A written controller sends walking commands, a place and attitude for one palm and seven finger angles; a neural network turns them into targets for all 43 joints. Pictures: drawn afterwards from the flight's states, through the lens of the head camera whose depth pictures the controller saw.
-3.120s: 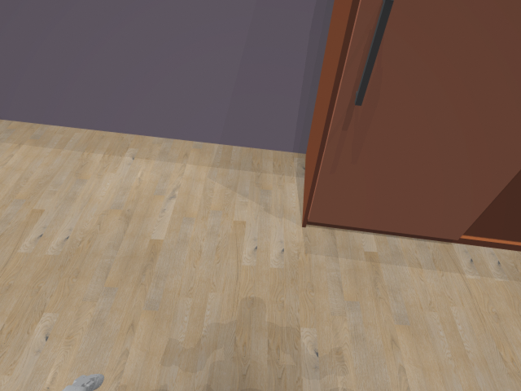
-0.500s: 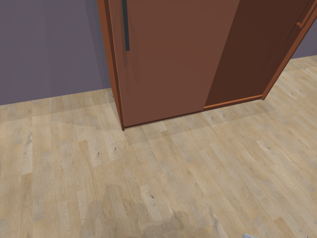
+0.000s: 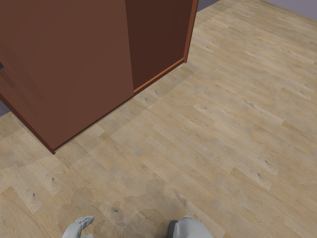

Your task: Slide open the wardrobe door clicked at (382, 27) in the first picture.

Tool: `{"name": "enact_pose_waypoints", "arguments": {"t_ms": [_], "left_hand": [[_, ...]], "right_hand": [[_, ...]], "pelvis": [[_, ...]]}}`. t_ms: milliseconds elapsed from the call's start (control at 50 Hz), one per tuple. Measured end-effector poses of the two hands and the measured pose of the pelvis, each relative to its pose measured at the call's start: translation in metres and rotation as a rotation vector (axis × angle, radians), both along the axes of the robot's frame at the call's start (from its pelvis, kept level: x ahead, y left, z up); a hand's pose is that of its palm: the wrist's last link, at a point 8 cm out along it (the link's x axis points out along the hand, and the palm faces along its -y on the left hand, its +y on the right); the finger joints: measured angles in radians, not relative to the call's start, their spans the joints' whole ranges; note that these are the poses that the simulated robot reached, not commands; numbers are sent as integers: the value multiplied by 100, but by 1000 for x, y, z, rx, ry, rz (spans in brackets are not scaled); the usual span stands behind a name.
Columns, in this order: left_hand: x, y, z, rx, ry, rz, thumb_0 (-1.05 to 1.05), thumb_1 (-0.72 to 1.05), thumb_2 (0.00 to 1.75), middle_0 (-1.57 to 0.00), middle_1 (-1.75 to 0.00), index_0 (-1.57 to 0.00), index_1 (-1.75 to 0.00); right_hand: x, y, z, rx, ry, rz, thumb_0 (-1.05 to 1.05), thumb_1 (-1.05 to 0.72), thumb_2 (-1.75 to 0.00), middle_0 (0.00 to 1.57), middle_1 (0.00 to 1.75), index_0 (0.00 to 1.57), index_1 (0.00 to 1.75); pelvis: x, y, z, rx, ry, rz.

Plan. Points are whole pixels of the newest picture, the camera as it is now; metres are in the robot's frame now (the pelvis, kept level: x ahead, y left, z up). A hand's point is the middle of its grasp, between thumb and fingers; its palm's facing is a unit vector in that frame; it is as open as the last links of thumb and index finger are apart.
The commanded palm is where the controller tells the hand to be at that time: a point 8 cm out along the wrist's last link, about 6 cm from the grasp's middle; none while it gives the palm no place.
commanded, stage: walk to a spot facing it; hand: left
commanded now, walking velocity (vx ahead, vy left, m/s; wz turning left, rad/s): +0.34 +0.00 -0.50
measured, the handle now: out of the picture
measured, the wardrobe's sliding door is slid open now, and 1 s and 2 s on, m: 0.00 0.00 0.00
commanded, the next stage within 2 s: turn to face it in 0.36 s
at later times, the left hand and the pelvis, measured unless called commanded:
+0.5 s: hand (91, 203) +0.23 +0.20 -0.17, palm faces -0.04 -0.98 -0.19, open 7.4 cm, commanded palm none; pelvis +0.20 +0.01 +0.01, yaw -10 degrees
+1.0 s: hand (113, 154) +0.38 +0.15 -0.13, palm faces +0.01 -0.97 -0.24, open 7.4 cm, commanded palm none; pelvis +0.27 -0.03 +0.02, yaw +0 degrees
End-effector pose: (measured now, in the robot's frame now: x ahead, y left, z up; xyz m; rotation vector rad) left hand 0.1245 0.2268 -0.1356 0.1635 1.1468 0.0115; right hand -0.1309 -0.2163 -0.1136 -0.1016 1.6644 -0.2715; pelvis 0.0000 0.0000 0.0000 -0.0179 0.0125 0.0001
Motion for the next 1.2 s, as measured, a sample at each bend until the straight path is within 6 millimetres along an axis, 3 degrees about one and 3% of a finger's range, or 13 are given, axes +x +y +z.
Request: {"name": "enact_pose_waypoints", "arguments": {"t_ms": [60, 120, 200, 300, 400, 500, 580, 640, 720, 820, 920, 1060, 1200], "left_hand": [[53, -20, -6, 9, -90, -33, 1, 91, 90, -20, -30, -20, -30], [74, -29, 0, 17, -98, -32, 1, 91, 90, -20, -30, -20, -30], [81, -31, 13, 43, -44, -41, 0, 91, 89, -20, -30, -20, -30], [87, -14, 22, 83, 13, -18, 0, 92, 89, -21, -30, -21, -30], [94, 4, 18, 84, 67, 21, 0, 92, 90, -21, -30, -20, -30], [105, 24, -2, 65, 148, 55, 1, 91, 90, -21, -30, -20, -30], [127, 30, -4, 70, 210, 10, 1, 91, 90, -20, -30, -20, -30], [152, 27, 3, 61, 202, -12, 1, 91, 90, -20, -30, -20, -30], [188, 15, 9, 44, 147, -9, 1, 91, 90, -20, -30, -20, -30], [224, -4, 15, 42, 81, 10, 1, 91, 90, -20, -30, -20, -30], [247, -24, 22, 75, 5, 35, 1, 91, 90, -20, -30, -20, -30], [232, -32, 41, 115, -34, 132, 0, 90, 89, -21, -30, -20, -30], [186, -20, 38, 126, 11, 256, 0, 91, 89, -21, -30, -21, -30]], "right_hand": [[15, -9, -12, 22, 43, -52, 1, -91, -90, 21, 30, 20, 30], [67, -24, -16, 5, -44, -59, 1, -91, -90, 21, 30, 20, 30], [168, -43, -11, -28, -267, -19, 1, -91, -90, 21, 30, 20, 30], [281, -49, 2, -41, -500, 26, 0, -91, -90, 20, 30, 20, 29], [362, -38, 14, -36, -603, 79, 0, -91, -90, 20, 30, 20, 29], [420, -21, 14, -68, -647, 110, 0, -91, -90, 20, 30, 20, 30], [423, -9, 17, -81, -625, 68, 0, -91, -90, 20, 30, 20, 30], [405, -1, 15, -74, -542, 22, 0, -91, -90, 21, 30, 20, 30], [378, -6, 11, -80, -406, -11, -1, -95, -90, 21, 30, 20, 30], [351, -12, 0, -30, -259, -22, -1, -94, -90, 21, 30, 20, 30], [346, -27, -20, 30, -205, -29, 0, -92, -90, 21, 30, 20, 30], [397, -55, -21, 61, -253, 71, 1, -91, -90, 20, 30, 20, 30], [475, -66, -12, 40, -353, 232, 0, -91, -90, 20, 30, 20, 29]], "pelvis": [[28, -16, -13, 8, -10, -33], [49, -24, -6, 8, -33, -53], [77, -27, 9, 11, -34, -90], [114, -22, 18, 5, -24, -121], [155, -12, 18, -5, -17, -143], [200, 6, 7, -12, -18, -179], [224, 15, 11, -4, -36, -217], [238, 17, 19, -8, -33, -201], [251, 16, 24, -3, -20, -165], [259, 5, 22, 14, -8, -113], [264, -17, 13, 38, -1, -64], [268, -35, 21, 57, -16, 45], [268, -37, 21, 54, -24, 141]]}}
